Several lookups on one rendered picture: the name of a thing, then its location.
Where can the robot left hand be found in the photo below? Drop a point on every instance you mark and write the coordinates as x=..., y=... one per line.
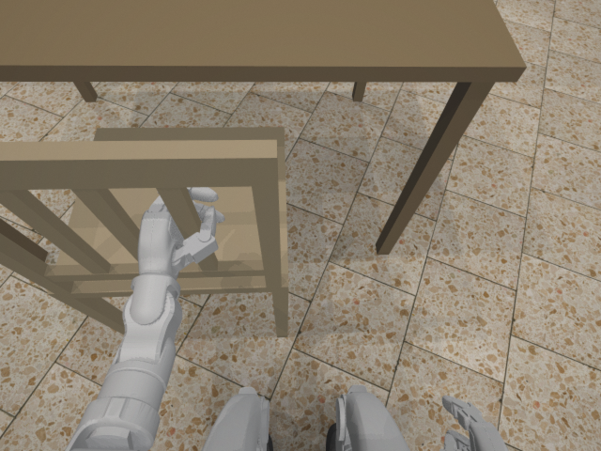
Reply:
x=159, y=236

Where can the right robot thigh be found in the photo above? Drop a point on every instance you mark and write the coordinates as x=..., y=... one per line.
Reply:
x=363, y=421

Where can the table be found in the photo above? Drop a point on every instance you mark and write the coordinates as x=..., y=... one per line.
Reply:
x=83, y=41

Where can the right robot shin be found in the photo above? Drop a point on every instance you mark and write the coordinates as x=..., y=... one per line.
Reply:
x=338, y=444

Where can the robot right hand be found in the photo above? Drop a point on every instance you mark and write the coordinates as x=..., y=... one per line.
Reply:
x=483, y=436

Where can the chair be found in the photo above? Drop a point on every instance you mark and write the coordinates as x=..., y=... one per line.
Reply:
x=117, y=177

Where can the left robot forearm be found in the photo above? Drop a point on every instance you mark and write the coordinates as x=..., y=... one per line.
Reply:
x=125, y=413

